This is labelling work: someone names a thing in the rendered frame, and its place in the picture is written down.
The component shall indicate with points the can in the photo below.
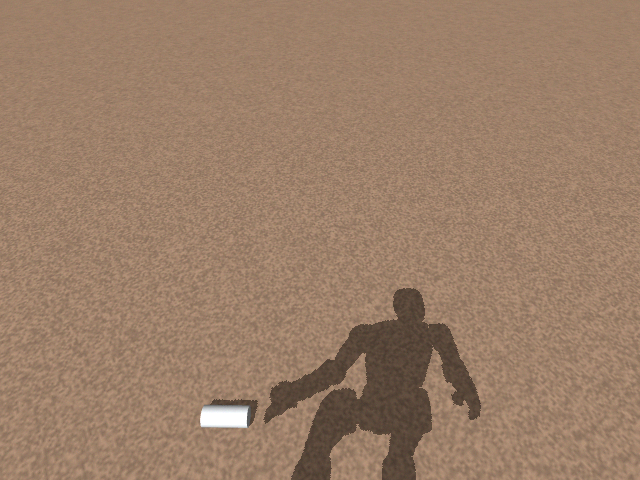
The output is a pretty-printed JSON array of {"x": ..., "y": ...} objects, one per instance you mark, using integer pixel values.
[{"x": 225, "y": 416}]

